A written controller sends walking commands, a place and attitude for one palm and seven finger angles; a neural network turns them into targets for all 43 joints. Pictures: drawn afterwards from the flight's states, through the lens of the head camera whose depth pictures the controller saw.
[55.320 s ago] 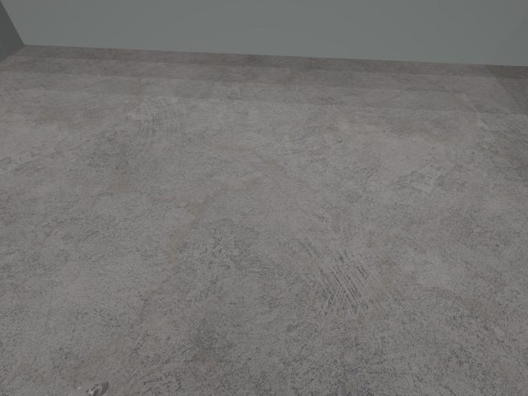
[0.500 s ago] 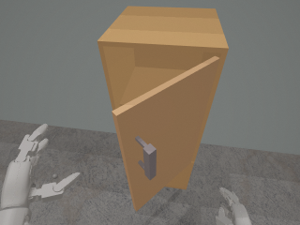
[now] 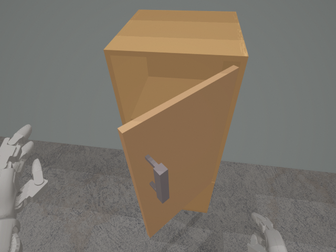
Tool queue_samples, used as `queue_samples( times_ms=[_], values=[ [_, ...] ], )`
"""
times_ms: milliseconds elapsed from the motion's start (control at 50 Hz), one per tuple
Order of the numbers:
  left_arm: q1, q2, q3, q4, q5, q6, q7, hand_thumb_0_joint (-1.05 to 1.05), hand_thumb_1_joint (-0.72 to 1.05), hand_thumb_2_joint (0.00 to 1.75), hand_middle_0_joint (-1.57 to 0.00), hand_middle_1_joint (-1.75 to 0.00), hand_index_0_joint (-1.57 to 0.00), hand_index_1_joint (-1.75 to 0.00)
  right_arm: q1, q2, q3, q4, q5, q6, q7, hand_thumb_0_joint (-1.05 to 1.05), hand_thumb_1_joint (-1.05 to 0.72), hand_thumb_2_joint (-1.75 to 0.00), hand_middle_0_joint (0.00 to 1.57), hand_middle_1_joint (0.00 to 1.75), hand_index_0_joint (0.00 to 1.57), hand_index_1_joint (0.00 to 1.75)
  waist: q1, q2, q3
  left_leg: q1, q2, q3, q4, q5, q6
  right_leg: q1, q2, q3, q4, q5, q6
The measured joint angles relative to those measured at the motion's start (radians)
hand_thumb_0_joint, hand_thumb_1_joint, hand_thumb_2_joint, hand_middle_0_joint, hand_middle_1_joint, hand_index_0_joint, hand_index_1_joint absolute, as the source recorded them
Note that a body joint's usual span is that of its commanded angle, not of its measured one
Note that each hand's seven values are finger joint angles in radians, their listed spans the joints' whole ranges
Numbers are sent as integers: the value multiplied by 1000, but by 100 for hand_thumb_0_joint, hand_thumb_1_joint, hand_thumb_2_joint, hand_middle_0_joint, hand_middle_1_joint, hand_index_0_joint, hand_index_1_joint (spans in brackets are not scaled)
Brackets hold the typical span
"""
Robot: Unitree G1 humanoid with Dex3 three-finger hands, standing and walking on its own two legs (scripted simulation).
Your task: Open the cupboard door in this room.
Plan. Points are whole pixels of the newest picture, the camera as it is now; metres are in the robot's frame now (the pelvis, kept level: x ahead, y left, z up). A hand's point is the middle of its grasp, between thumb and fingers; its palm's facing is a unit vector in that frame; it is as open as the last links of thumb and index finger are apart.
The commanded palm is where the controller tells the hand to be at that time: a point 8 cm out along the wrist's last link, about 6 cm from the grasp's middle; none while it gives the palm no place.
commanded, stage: draw the hand back to the body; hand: left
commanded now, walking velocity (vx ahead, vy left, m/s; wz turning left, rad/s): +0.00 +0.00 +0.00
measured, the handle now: (156, 178) +0.28 +0.07 +0.04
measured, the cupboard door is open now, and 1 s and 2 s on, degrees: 49 49 49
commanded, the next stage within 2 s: step back with the hand held close in 0.14 s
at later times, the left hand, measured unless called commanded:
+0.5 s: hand (46, 183) +0.19 +0.25 +0.14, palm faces +0.37 -0.81 -0.46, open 7.4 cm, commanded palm +0.13 +0.30 +0.17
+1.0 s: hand out of the picture +0.10 +0.29 +0.15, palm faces +0.44 -0.78 -0.45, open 7.4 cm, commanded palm +0.04 +0.33 +0.17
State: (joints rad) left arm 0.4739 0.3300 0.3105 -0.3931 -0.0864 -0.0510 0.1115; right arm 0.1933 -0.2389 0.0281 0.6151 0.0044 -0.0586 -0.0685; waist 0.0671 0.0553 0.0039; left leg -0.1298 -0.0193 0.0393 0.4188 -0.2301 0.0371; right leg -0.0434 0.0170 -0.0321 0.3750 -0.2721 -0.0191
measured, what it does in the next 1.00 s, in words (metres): shifts its weight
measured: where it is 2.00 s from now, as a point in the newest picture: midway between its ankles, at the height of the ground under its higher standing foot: outside the picture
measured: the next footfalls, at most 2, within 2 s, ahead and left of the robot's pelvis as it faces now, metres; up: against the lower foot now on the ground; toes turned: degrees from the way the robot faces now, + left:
right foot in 1.46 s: -0.29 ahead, -0.08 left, +0.00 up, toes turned -6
right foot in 1.74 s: -0.24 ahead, -0.02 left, +0.00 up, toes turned -9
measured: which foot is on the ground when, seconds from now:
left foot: down 0.00-1.00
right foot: down 0.00-1.00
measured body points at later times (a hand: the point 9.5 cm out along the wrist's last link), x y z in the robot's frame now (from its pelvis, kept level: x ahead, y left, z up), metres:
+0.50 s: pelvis -0.02 +0.00 +0.00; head -0.01 -0.02 +0.45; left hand +0.16 +0.30 +0.17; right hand +0.17 -0.24 -0.08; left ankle +0.00 +0.09 -0.74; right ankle -0.04 -0.11 -0.74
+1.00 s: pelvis -0.10 +0.03 -0.02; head -0.08 +0.03 +0.43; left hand +0.07 +0.33 +0.17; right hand +0.07 -0.21 -0.10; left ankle +0.00 +0.09 -0.74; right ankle -0.04 -0.10 -0.74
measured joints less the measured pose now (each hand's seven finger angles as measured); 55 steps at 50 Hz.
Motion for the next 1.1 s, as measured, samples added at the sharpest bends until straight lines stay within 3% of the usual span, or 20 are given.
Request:
queue_samples(
  times_ms=[300, 400, 540, 640, 760, 920, 1020, 1100],
  values=[
    [-12, 8, 11, 10, 1, -20, -4, 1, 89, 90, -21, -30, -21, -30, -2, 5, -3, 7, 5, -7, -5, 1, -90, -90, 20, 30, 20, 30, 2, 10, 9, 4, 15, -7, -2, 8, -12, 10, 16, -6, -14, 12, -13],
    [-9, 33, 66, 16, 12, -70, -3, 1, 89, 90, -21, -30, -21, -30, -22, 1, -4, -22, 6, 31, 4, 1, -90, -90, 20, 30, 20, 30, -20, 17, 0, -60, 29, -5, 28, 5, -12, -43, 28, -4, -15, 29, -10],
    [58, 51, 38, -28, 21, -59, -3, 1, 89, 90, -21, -30, -21, -30, -31, -12, -32, -58, 13, 81, -6, 1, -90, -90, 20, 30, 20, 30, -45, 0, 11, -111, 22, 21, 32, 21, 1, -116, 18, 20, 23, 36, 4],
    [79, 92, 61, -83, 20, -66, 7, 1, 88, 90, -21, -30, -21, -30, -23, -9, -41, -78, 17, 96, -12, 1, -90, -90, 20, 30, 20, 30, -57, -30, 27, -144, 16, 30, 50, 32, 11, -159, 10, 27, 60, 39, 12],
    [89, 113, 102, -125, 26, -97, 23, 1, 88, 90, -21, -30, -21, -30, -6, -1, -39, -93, 16, 79, -8, 1, -90, -90, 20, 30, 20, 30, -63, -46, 30, -188, 9, 37, 81, 46, 27, -210, 1, 31, 106, 48, 24],
    [71, 79, 120, -116, 53, -127, 32, 1, 88, 90, -21, -30, -21, -30, 21, 14, -27, -91, 10, 32, -5, 1, -90, -90, 20, 30, 20, 30, -61, -36, 37, -264, 2, 27, 162, 44, 43, -281, -8, 16, 192, 43, 31],
    [60, 47, 105, -132, 57, -136, 44, 1, 88, 90, -21, -30, -21, -30, 37, 23, -23, -60, -1, 16, 2, 1, -90, -90, 20, 30, 20, 30, -56, -39, 35, -314, -5, 9, 218, -52, 23, -305, -10, 6, 192, 59, 21],
    [57, 53, 92, -172, 52, -151, 60, 1, 88, 90, -21, -30, -21, -30, 35, 18, -24, -34, -3, 14, 6, 1, -90, -90, 20, 30, 20, 30, -62, -55, 47, -343, -15, -1, 259, -88, -1, -324, -17, 3, 210, 71, 35]
  ],
)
